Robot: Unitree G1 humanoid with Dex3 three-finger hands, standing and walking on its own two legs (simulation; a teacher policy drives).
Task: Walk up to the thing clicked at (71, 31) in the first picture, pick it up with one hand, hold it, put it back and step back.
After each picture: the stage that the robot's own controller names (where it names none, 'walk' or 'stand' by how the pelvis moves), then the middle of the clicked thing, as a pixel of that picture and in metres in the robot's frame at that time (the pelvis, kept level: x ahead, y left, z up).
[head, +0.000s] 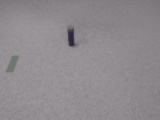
stand; (71, 36) +1.34 +0.11 -0.65
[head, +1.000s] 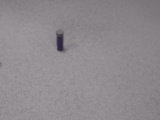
walk; (59, 41) +1.21 +0.12 -0.65
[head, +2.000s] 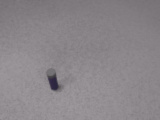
walk; (52, 80) +0.71 +0.19 -0.64
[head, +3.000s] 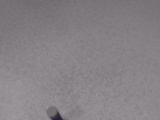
walk; (56, 117) +0.42 +0.25 -0.63
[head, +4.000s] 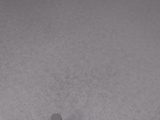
stand; out of the picture +0.37 +0.17 -0.63
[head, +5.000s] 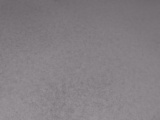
stand; out of the picture +0.33 +0.18 -0.66
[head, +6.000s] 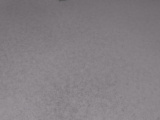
stand; out of the picture +0.34 +0.16 -0.66
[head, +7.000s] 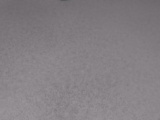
stand; out of the picture +0.33 +0.16 -0.66
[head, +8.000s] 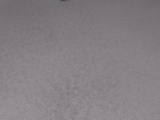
stand; out of the picture +0.32 +0.16 -0.66
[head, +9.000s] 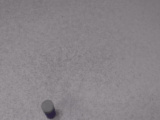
go down; (49, 110) +0.36 +0.16 -0.57
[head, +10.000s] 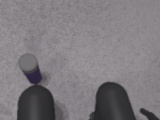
go down; (32, 71) +0.42 +0.19 -0.28
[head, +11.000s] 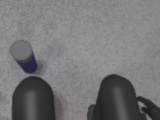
close in; (26, 59) +0.42 +0.20 -0.23
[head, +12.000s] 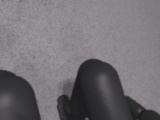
close in; out of the picture +0.41 +0.24 -0.15
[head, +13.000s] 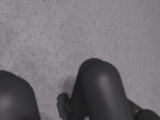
lift; out of the picture +0.40 +0.24 -0.16
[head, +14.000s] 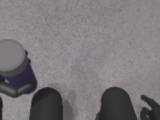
lift; (19, 73) +0.33 +0.19 -0.01
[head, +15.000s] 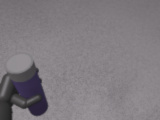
hold; (30, 89) +0.31 +0.16 +0.03
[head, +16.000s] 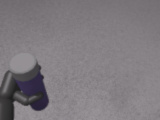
hold; (32, 86) +0.31 +0.16 +0.04
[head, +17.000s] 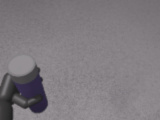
hold; (31, 88) +0.31 +0.17 +0.04
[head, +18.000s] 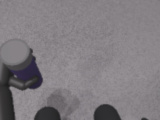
crouch; (26, 69) +0.37 +0.17 -0.02
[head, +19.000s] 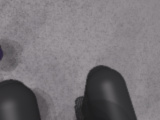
lower; out of the picture +0.45 +0.23 -0.11
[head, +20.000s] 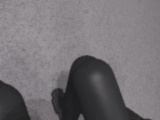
lower; out of the picture +0.43 +0.26 -0.16
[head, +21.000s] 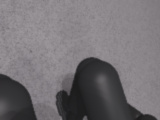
lower; out of the picture +0.42 +0.26 -0.16
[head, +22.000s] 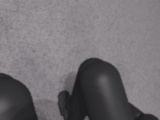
lower; out of the picture +0.41 +0.26 -0.16
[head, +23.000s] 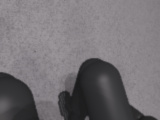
lower; out of the picture +0.41 +0.25 -0.16
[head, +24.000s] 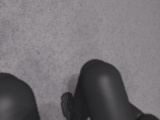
open; out of the picture +0.41 +0.25 -0.16
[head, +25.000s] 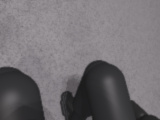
stand; out of the picture +0.39 +0.25 -0.17
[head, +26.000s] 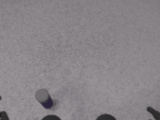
stand; (45, 99) +0.37 +0.19 -0.49
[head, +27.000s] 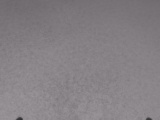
stand; out of the picture +0.35 +0.18 -0.60
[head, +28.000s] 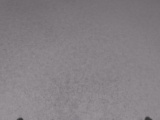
stand; out of the picture +0.35 +0.17 -0.60
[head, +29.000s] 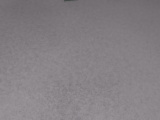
stand; out of the picture +0.36 +0.17 -0.64
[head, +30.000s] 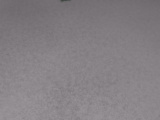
stand; out of the picture +0.36 +0.17 -0.66
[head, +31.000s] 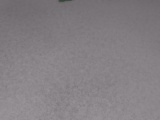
stand; out of the picture +0.34 +0.18 -0.66
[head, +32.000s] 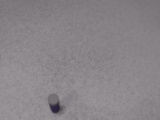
walk; (54, 104) +0.41 +0.14 -0.62
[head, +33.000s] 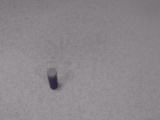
walk; (52, 79) +0.62 +0.19 -0.64
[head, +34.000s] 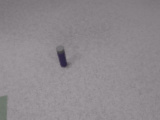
stand; (62, 57) +0.95 +0.25 -0.64
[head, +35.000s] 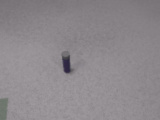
stand; (66, 62) +0.93 +0.14 -0.64
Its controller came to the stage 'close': yes
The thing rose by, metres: 0.68
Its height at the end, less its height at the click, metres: +0.00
